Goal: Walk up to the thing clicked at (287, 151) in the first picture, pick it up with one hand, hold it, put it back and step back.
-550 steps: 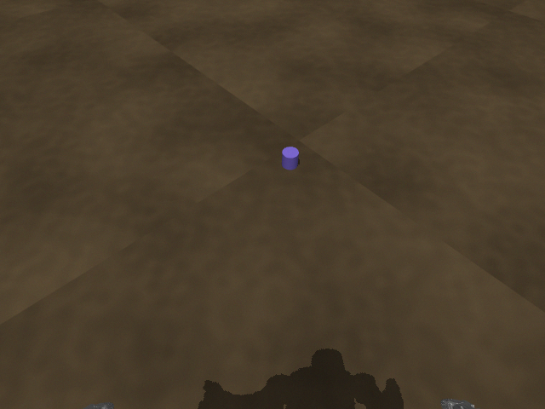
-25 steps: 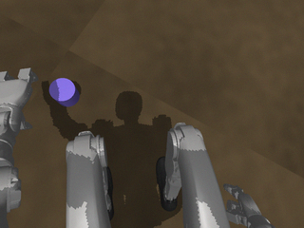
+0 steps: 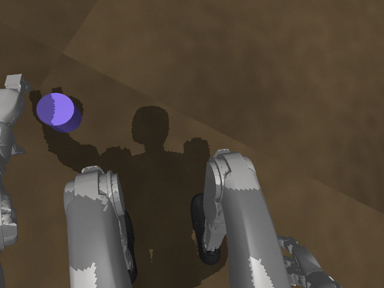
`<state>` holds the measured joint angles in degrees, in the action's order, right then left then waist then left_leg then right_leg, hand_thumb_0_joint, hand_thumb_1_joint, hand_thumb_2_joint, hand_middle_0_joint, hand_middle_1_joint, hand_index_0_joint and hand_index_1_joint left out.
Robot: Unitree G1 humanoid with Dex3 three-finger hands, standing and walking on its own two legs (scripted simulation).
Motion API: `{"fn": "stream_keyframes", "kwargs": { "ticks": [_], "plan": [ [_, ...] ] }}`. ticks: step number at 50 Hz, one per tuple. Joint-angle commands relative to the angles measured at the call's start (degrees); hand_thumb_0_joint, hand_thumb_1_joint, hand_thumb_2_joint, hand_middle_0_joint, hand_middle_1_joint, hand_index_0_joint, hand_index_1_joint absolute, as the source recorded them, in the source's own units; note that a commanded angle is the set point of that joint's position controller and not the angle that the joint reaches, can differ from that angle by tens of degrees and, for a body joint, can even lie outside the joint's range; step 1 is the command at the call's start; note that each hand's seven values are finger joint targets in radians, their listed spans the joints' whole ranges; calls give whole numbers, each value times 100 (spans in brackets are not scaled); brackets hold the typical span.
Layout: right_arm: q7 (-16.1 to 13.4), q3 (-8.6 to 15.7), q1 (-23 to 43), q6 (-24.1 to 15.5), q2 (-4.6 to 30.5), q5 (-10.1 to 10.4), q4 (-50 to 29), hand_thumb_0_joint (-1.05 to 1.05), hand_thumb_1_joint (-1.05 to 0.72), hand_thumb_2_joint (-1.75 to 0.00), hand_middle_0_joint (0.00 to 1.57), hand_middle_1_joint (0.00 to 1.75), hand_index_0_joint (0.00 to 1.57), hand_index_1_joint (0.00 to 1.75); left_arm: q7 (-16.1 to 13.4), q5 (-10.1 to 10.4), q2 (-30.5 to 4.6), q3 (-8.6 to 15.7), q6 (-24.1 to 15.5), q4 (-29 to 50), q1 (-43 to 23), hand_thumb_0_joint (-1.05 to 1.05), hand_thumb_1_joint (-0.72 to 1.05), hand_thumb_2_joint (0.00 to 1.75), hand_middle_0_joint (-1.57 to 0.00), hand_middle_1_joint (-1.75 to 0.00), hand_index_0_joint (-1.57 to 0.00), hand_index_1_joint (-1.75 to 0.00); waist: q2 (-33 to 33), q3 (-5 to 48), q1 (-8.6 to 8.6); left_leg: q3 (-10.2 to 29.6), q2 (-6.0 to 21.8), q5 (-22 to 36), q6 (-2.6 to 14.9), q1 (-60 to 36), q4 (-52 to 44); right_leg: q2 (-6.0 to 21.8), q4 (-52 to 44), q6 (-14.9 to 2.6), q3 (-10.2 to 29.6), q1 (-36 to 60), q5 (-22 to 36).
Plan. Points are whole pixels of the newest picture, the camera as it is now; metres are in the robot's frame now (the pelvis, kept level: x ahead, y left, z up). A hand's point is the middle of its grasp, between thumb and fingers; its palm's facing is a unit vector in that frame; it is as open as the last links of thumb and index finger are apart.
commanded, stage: rise first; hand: left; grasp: from above
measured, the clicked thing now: (60, 113) +0.49 +0.27 -0.31
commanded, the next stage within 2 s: approach in 0.28 s
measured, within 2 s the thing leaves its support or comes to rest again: neither
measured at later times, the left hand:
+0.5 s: hand (21, 121) +0.44 +0.31 -0.18, palm faces -0.45 -0.07 -0.89, open 14.1 cm
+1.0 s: hand (46, 88) +0.51 +0.27 -0.18, palm faces -0.42 -0.05 -0.91, open 14.1 cm
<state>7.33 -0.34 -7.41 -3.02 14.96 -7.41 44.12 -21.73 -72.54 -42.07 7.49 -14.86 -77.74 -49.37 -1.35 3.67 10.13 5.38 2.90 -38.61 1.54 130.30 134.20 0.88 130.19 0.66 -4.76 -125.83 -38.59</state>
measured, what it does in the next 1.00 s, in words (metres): stands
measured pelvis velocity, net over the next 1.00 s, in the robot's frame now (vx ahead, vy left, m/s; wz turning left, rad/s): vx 0.00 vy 0.00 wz -0.04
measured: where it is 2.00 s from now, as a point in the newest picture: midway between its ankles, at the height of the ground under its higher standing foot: (167, 249)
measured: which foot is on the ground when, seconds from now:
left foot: down 0.00-1.00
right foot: down 0.00-1.00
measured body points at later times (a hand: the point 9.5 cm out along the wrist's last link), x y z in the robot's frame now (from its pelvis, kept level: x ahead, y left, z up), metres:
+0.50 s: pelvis +0.00 +0.00 -0.01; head +0.24 +0.07 +0.36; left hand +0.46 +0.31 -0.13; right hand +0.07 -0.28 -0.12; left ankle +0.08 +0.12 -0.32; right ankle +0.10 -0.12 -0.32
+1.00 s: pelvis +0.00 +0.00 -0.02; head +0.26 +0.03 +0.35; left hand +0.53 +0.27 -0.13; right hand +0.01 -0.27 -0.12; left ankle +0.08 +0.12 -0.32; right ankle +0.10 -0.12 -0.32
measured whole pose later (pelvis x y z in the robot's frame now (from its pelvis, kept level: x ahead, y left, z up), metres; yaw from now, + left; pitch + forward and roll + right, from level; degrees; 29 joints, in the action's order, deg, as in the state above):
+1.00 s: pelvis +0.00 +0.00 -0.02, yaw -2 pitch +34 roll -7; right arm 9.0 -6.3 -10.6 -3.7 16.5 -7.5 41.4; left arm -22.7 -68.6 -45.0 7.1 -1.9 -88.0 -62.2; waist 1.2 -0.7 18.5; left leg 6.8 4.0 -39.6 1.3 133.4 138.2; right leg -0.6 133.2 0.7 -5.7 -129.6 -37.9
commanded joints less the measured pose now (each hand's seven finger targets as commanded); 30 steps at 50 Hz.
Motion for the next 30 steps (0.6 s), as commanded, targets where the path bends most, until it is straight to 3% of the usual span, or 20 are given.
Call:
{"fn": "stream_keyframes", "kwargs": {
  "ticks": [1,3,6,18,19,21,25,27,28,30],
  "plan": [
    [-62,402,-1163,-47,1355,-12,-98,0,-91,-91,20,30,20,30,-247,97,-1523,195,25,819,-1577,0,-58,102,-6,-103,-6,-103,1535,3851,-39,-262,-213,840,25,-3065,-1400,-254,-1299,-278,-282,1619,998],
    [-68,447,-1127,-53,1411,-1,-78,0,-91,-90,20,30,20,30,-269,130,-1592,249,28,890,-1637,0,-57,102,-6,-102,-6,-102,1678,3857,-84,-194,-183,772,-1,-3169,-1447,-240,-1185,-286,-310,1384,920],
    [-57,411,-1179,-61,1408,-3,-82,0,-91,-91,20,30,20,30,-280,115,-1479,181,55,760,-1553,0,-58,103,-6,-101,-5,-102,1658,3736,-16,-144,-176,814,-20,-3194,-1435,-236,-1163,-287,-333,1324,975],
    [-36,344,-1249,-69,1394,-16,-96,0,-91,-90,20,30,20,30,-313,152,-1580,236,92,694,-1506,0,-57,101,-6,-104,-6,-104,1449,3800,25,-309,-219,961,45,-2818,-1185,-282,-1227,-264,-291,1727,1185],
    [-30,360,-1297,-68,1406,-24,-79,0,-91,-91,20,30,20,30,-304,145,-1647,261,79,798,-1548,0,-61,109,-7,-98,-3,-102,1423,3848,32,-346,-211,1094,58,-2804,-1104,-281,-1229,-247,-274,1820,1326],
    [-14,354,-1307,-77,1390,-28,-96,0,-91,-90,20,30,20,30,-271,169,-1330,54,95,726,-1591,0,-55,98,-6,-106,-7,-105,1386,3833,143,-322,-209,1041,57,-2781,-1112,-289,-1240,-243,-285,1797,1293],
    [-19,312,-1317,-130,1416,-42,-35,0,-91,-90,20,30,20,30,-315,185,-904,-350,66,759,-2287,0,-54,98,-6,-106,-7,-105,1674,3683,412,-185,-176,846,11,-2893,-1128,-305,-1133,-277,-392,1324,1113],
    [-35,281,-1344,-159,1462,-57,-18,0,-90,-90,20,30,20,30,-391,127,-854,-444,84,435,-2557,0,-54,98,-6,-106,-7,-104,1600,3447,583,-111,-163,634,3,-2815,-1131,-302,-1131,-280,-445,1087,939],
    [-27,251,-1369,-178,1438,-79,3,0,-91,-90,20,30,20,30,-421,129,-640,-578,88,348,-2669,0,-54,98,-6,-107,-7,-105,1570,3349,671,-119,-171,616,5,-2749,-1106,-308,-1159,-270,-450,1108,940],
    [-51,204,-1341,-202,1480,-103,45,0,-91,-90,20,30,20,30,-533,35,-763,-627,132,198,-3017,0,-55,99,-6,-107,-7,-106,1646,3343,709,-119,-174,539,-9,-2792,-1092,-316,-1149,-288,-461,1002,871]
  ]
}}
